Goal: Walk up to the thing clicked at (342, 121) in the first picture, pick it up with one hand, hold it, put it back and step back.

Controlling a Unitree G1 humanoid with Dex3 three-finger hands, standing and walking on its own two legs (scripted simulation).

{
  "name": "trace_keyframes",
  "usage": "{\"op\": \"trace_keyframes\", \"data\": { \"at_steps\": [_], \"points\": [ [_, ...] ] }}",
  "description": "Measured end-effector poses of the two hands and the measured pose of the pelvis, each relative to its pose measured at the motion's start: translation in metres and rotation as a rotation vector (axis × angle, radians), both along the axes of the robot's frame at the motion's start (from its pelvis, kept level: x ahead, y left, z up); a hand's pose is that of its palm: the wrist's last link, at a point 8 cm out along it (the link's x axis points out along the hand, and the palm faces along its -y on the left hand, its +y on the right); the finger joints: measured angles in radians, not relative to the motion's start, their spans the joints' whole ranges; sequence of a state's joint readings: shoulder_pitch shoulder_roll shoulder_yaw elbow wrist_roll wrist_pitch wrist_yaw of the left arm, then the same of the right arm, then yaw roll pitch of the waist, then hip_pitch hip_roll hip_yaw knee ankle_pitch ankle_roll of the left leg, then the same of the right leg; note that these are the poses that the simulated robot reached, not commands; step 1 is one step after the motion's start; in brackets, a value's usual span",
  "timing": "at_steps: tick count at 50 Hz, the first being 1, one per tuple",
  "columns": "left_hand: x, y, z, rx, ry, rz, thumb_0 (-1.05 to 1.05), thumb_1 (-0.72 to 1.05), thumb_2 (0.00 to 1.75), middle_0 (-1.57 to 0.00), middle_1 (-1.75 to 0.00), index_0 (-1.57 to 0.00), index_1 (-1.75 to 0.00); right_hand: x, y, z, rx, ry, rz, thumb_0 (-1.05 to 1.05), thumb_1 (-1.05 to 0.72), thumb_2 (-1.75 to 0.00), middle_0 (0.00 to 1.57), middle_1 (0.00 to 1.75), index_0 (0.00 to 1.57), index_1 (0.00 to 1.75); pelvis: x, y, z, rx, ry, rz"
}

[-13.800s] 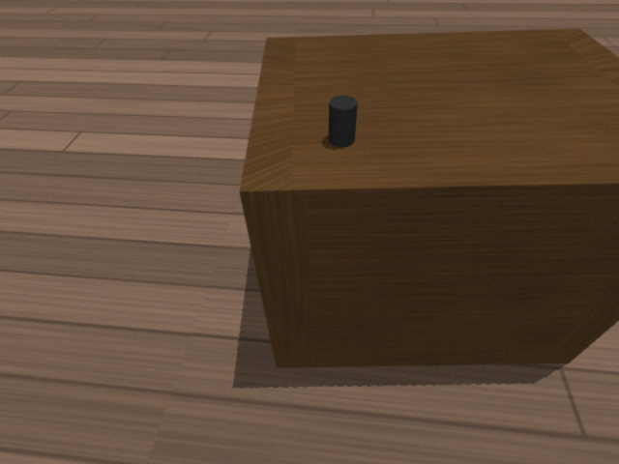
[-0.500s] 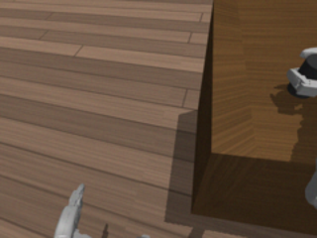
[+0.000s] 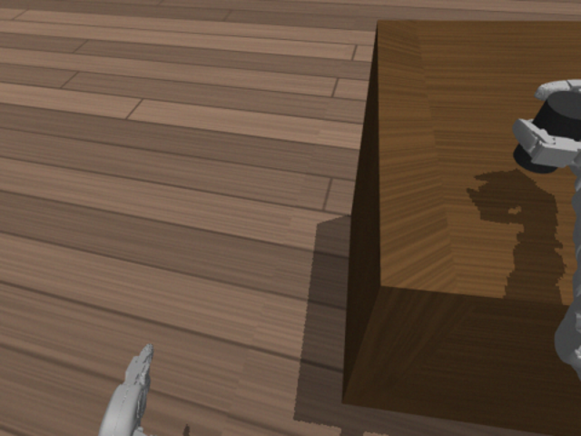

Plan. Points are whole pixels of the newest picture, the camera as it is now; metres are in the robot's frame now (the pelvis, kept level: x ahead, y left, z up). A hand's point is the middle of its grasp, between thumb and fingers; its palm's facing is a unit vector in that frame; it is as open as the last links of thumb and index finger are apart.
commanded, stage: settle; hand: right
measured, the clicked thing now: (553, 134) +0.49 -0.26 +0.16
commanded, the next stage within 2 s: lift in 0.18 s
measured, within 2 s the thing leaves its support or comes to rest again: neither
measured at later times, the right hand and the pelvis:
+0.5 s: hand (561, 116) +0.48 -0.25 +0.20, palm faces +0.24 +0.97 +0.01, open 7.5 cm; pelvis +0.00 +0.00 +0.01, yaw +0 degrees
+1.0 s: hand out of the picture +0.41 -0.22 +0.28, palm faces +0.21 +0.98 +0.00, open 7.5 cm; pelvis +0.00 +0.00 +0.02, yaw -1 degrees
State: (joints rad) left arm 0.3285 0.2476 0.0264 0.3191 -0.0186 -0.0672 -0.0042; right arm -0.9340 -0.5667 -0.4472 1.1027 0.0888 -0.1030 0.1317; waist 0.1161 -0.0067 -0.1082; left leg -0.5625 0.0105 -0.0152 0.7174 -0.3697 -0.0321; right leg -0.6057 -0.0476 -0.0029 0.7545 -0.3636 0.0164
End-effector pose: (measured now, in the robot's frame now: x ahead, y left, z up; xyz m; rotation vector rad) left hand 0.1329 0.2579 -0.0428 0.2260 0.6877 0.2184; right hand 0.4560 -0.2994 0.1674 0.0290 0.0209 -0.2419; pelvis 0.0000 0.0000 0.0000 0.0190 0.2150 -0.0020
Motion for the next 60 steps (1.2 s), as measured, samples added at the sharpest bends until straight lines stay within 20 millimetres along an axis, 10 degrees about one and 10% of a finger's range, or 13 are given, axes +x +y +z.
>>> {"op": "trace_keyframes", "data": {
  "at_steps": [31, 60],
  "points": [
    [-0.003, 0.002, -0.001, -0.005, 0.001, 0.033, -0.01, -0.53, 0.05, -0.06, -0.06, -0.07, -0.05, -0.017, 0.01, 0.042, -0.025, -0.033, 0.015, -0.02, 0.09, -1.1, 0.85, 1.06, 0.86, 1.08, 0.001, -0.003, 0.012, -0.001, -0.062, 0.005],
    [0.011, 0.003, 0.003, -0.094, -0.103, -0.024, -0.01, -0.54, 0.05, -0.05, -0.05, -0.06, -0.05, -0.117, 0.046, 0.127, -0.042, -0.105, 0.023, -0.02, 0.1, -1.11, 0.85, 1.06, 0.87, 1.09, -0.013, 0.008, 0.02, -0.025, -0.21, -0.024]
  ]
}}
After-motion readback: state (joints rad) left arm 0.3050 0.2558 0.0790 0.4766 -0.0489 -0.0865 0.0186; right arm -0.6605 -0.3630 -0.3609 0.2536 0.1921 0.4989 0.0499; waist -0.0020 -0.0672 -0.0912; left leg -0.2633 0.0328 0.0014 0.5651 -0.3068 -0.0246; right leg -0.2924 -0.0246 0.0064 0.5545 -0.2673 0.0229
